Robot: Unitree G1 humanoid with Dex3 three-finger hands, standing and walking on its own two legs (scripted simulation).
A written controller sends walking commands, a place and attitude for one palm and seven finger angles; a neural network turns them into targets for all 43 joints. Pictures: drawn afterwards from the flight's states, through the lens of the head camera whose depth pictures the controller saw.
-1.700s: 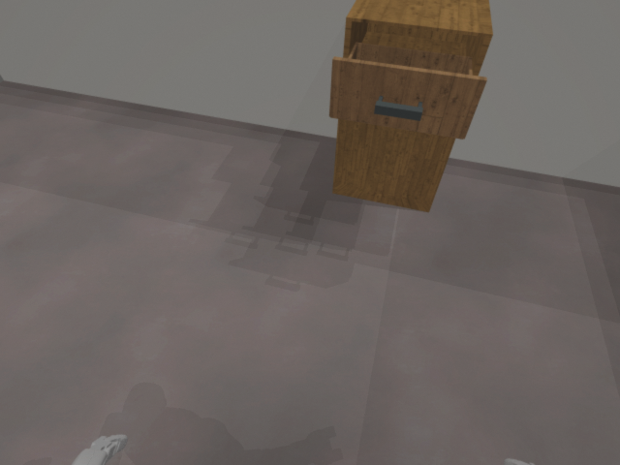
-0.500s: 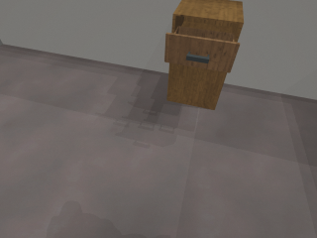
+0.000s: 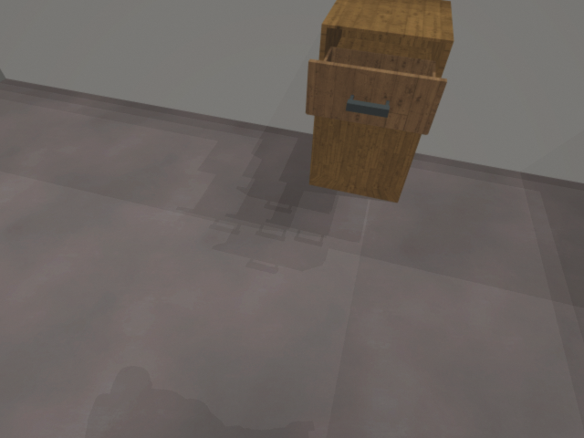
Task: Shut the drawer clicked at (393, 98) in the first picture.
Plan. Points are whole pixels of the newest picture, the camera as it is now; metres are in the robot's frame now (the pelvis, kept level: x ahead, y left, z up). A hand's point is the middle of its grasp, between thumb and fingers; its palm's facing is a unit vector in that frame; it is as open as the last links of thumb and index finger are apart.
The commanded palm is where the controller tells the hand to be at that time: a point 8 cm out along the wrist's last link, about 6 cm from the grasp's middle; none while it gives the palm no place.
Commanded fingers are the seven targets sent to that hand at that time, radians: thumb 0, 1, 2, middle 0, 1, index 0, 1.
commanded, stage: walk to a spot facing it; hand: left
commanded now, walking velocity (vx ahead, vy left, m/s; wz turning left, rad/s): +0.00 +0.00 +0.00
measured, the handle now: (368, 104) +1.06 -0.18 -0.09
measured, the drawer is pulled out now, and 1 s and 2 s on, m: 0.30 0.30 0.30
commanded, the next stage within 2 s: none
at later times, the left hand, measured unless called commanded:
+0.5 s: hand out of the picture +0.09 +0.14 -0.18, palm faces -0.10 -0.97 -0.22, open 7.4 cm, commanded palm none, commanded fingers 0.00 0.90 0.90 -0.20 -0.30 -0.20 -0.30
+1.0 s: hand (216, 331) +0.35 +0.17 -0.20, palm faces -0.35 -0.92 -0.19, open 7.4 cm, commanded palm none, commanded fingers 0.00 0.90 0.90 -0.20 -0.30 -0.20 -0.30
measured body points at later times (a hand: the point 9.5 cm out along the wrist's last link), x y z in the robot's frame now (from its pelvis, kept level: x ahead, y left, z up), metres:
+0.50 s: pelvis +0.07 -0.05 -0.01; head +0.08 -0.06 +0.43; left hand +0.09 +0.20 -0.16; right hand +0.04 -0.30 -0.17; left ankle +0.05 +0.09 -0.67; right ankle +0.04 -0.12 -0.75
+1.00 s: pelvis +0.29 -0.02 -0.02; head +0.31 +0.00 +0.43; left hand +0.37 +0.22 -0.19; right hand +0.30 -0.27 -0.14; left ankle +0.38 +0.04 -0.75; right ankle +0.13 -0.09 -0.65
